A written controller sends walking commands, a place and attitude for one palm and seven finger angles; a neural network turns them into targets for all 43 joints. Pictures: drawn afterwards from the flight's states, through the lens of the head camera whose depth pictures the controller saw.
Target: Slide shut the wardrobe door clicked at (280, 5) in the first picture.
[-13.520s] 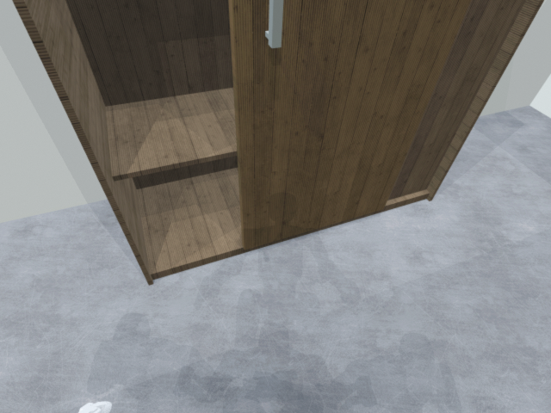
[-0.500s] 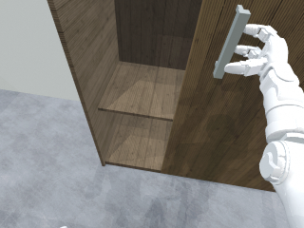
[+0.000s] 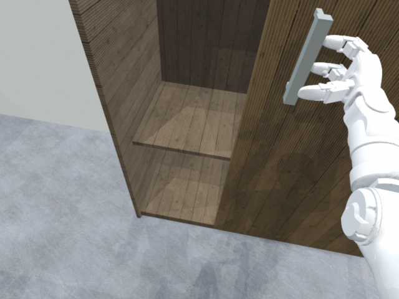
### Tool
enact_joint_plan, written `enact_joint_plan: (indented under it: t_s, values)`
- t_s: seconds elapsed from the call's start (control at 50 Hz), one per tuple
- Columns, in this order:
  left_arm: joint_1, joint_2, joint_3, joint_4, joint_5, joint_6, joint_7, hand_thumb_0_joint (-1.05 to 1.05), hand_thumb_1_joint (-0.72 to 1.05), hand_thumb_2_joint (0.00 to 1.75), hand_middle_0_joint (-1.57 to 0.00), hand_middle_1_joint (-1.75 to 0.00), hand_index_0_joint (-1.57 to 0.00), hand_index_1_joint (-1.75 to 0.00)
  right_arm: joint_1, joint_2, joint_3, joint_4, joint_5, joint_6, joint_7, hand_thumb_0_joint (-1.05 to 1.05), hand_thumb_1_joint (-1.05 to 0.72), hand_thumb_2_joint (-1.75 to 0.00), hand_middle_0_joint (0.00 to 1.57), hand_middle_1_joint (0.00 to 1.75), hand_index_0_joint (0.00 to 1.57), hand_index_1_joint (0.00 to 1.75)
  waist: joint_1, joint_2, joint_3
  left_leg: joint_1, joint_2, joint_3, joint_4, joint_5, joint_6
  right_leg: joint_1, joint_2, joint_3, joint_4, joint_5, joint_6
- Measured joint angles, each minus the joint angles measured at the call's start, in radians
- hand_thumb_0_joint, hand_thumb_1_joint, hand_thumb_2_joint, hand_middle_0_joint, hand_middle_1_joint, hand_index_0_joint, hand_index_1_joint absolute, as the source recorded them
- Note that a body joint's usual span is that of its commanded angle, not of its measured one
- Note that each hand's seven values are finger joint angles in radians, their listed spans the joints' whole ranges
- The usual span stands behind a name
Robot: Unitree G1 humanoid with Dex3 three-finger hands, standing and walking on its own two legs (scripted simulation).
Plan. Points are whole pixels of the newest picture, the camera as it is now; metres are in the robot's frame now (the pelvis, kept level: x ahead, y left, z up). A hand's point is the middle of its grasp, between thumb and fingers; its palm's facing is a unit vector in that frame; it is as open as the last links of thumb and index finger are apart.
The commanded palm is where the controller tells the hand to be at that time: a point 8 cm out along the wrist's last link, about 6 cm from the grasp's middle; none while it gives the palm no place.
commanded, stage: slide the fingers in behind the handle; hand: right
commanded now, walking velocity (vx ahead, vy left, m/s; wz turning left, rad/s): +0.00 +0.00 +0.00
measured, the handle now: (302, 59) +0.54 -0.11 +0.24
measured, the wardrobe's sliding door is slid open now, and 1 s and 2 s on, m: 0.39 0.39 0.39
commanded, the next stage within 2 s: grip the handle and tug to test in 1.50 s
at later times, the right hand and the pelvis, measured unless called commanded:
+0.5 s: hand (313, 73) +0.48 -0.11 +0.25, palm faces +0.03 +1.00 +0.02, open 14.0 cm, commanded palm +0.45 -0.17 +0.24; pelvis +0.00 +0.00 +0.00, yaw -1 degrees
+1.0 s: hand (303, 73) +0.48 -0.10 +0.24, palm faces +0.02 +1.00 +0.01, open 14.0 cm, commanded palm +0.45 -0.15 +0.24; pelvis +0.00 +0.01 +0.00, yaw -1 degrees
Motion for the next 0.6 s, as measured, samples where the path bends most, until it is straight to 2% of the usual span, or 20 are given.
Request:
enact_joint_plan:
  t_s: [0.14,0.28,0.46,0.6]
  values:
    - [-0.023,-0.004,0.002,-0.008,-0.009,0.0,0.002,0.01,0.91,0.9,-0.2,-0.3,-0.2,-0.3,0.082,0.04,0.025,-0.148,0.021,0.053,-0.009,-0.01,0.51,-0.3,0.31,1.2,0.3,1.21,-0.02,-0.001,0.007,0.03,0.001,0.001,-0.01,0.002,-0.001,0.028,0.001,0.001,-0.006,0.0,-0.001]
    - [-0.083,-0.011,-0.007,-0.011,-0.01,-0.004,0.008,0.01,0.91,0.9,-0.2,-0.3,-0.2,-0.3,0.054,0.069,0.068,-0.145,0.021,0.097,-0.039,-0.01,0.51,-0.29,0.3,1.2,0.3,1.2,-0.035,0.002,0.007,0.036,0.005,0.017,-0.005,-0.001,0.0,0.027,0.006,0.017,0.0,0.003,0.0]
    - [-0.117,-0.017,-0.014,-0.013,-0.002,-0.009,0.005,0.01,0.91,0.9,-0.2,-0.3,-0.2,-0.3,-0.014,0.102,0.081,-0.068,0.023,0.07,-0.065,-0.01,0.51,-0.29,0.3,1.2,0.3,1.2,-0.036,0.002,0.006,0.021,0.009,0.025,0.009,-0.006,0.001,0.012,0.011,0.025,0.006,0.006,0.001]
    - [-0.082,-0.021,-0.012,-0.014,-0.002,0.002,0.0,0.01,0.91,0.9,-0.2,-0.3,-0.2,-0.3,-0.003,0.092,0.063,-0.063,0.012,0.048,-0.067,-0.01,0.51,-0.3,0.3,1.2,0.29,1.2,-0.027,-0.001,0.006,0.02,0.004,0.015,0.006,-0.006,0.003,0.017,0.005,0.016,0.0,0.004,0.003]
